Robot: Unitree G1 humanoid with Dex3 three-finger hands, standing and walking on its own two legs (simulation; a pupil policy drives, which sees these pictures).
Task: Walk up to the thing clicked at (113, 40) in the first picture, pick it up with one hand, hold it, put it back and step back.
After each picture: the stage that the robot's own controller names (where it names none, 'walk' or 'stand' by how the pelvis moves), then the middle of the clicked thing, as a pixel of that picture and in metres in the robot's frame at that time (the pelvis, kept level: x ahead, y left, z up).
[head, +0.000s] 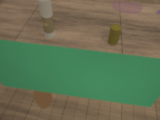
stand; (114, 35) +0.79 -0.20 -0.11
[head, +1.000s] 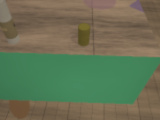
rise first; (83, 35) +0.72 +0.02 -0.09
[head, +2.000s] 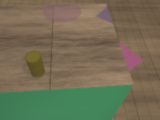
stand; (35, 64) +0.48 +0.22 -0.08
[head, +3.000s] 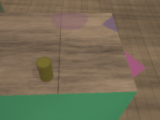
stand; (45, 69) +0.49 +0.18 -0.11
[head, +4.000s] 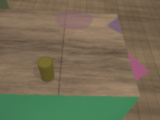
stand; (46, 69) +0.48 +0.17 -0.11
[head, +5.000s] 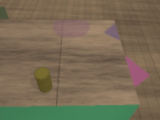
stand; (43, 80) +0.45 +0.18 -0.12
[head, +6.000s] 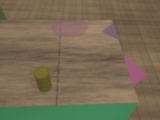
stand; (43, 79) +0.45 +0.18 -0.12
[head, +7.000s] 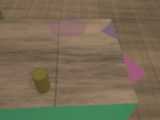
stand; (41, 81) +0.44 +0.19 -0.12
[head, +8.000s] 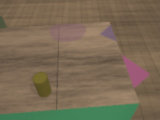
rise first; (42, 85) +0.43 +0.21 -0.11
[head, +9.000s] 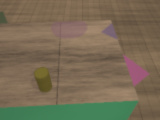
go down; (43, 80) +0.45 +0.21 -0.11
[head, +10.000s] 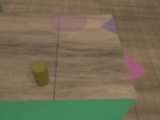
go down; (40, 74) +0.46 +0.20 -0.10
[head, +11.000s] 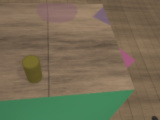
go down; (33, 69) +0.45 +0.19 -0.07
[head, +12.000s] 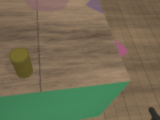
close in; (22, 63) +0.45 +0.20 -0.05
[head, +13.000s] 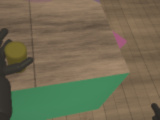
close; (17, 58) +0.45 +0.20 -0.02
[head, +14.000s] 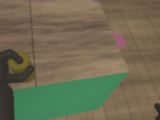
close; (22, 68) +0.41 +0.18 -0.02
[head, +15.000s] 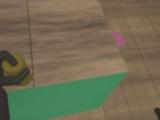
lift; (18, 71) +0.40 +0.19 -0.02
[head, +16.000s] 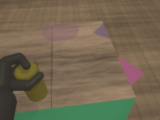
hold; (32, 82) +0.31 +0.16 +0.11
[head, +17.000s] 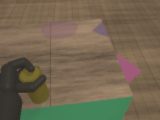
hold; (35, 85) +0.33 +0.16 +0.06
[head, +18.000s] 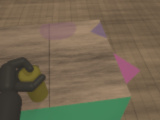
crouch; (34, 84) +0.33 +0.16 +0.06
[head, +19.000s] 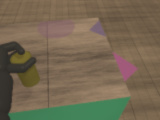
crouch; (26, 69) +0.39 +0.19 +0.06
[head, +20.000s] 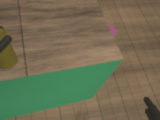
lower; (1, 49) +0.47 +0.21 +0.00
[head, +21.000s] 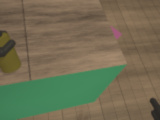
lower; (5, 53) +0.45 +0.21 +0.00
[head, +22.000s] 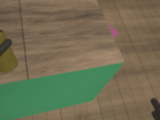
lower; (1, 52) +0.46 +0.21 +0.00
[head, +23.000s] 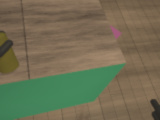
lower; (2, 53) +0.45 +0.21 +0.00
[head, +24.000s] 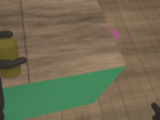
open; (8, 58) +0.43 +0.20 +0.00
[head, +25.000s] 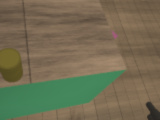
sink last; (10, 66) +0.40 +0.19 -0.02
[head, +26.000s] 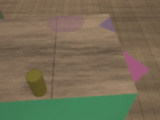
sink last; (37, 83) +0.41 +0.21 -0.06
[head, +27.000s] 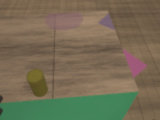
stand; (38, 83) +0.40 +0.20 -0.07
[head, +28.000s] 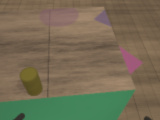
stand; (32, 82) +0.40 +0.21 -0.05
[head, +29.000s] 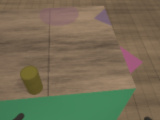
stand; (32, 80) +0.40 +0.21 -0.05
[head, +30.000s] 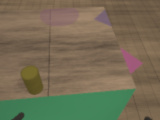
stand; (32, 80) +0.40 +0.21 -0.05
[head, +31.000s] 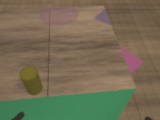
stand; (32, 81) +0.40 +0.21 -0.05
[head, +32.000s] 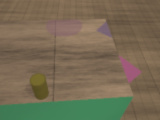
stand; (39, 86) +0.41 +0.19 -0.11
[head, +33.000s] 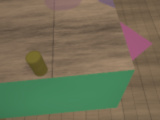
walk; (37, 64) +0.47 +0.22 -0.10
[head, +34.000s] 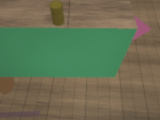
walk; (57, 13) +0.76 +0.14 -0.08
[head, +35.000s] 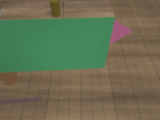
stand; (55, 8) +1.05 +0.21 -0.09
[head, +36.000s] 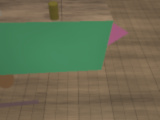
stand; (53, 11) +1.03 +0.19 -0.12
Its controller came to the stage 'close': yes
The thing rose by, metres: 0.18
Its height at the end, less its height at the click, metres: +0.00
